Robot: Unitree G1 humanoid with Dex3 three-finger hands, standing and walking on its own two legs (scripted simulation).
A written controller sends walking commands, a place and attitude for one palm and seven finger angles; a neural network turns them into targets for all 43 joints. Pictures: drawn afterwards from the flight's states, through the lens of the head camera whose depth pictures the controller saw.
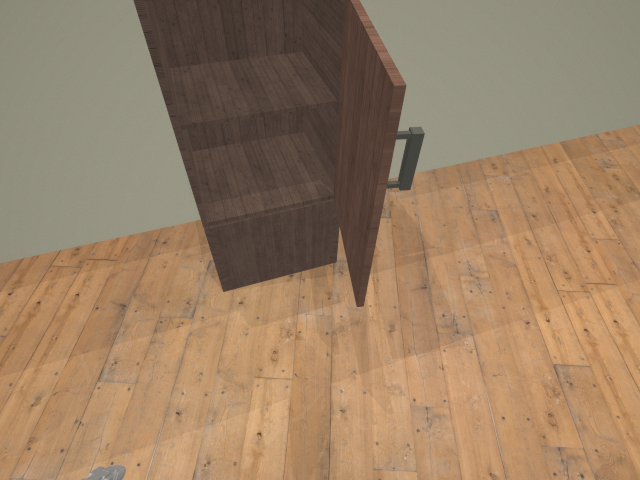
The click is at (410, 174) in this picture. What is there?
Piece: cupboard door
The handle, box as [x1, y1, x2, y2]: [387, 127, 424, 190]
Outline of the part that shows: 421,127 409,127 408,131 397,132 396,139 406,138 407,140 398,179 396,181 388,181 387,188 398,187 400,190 410,188 424,134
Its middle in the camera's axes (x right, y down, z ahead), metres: +0.14 -0.14 +0.70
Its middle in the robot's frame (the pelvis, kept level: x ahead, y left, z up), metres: +0.64 -0.11 +0.04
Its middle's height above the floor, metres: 0.81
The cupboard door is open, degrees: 78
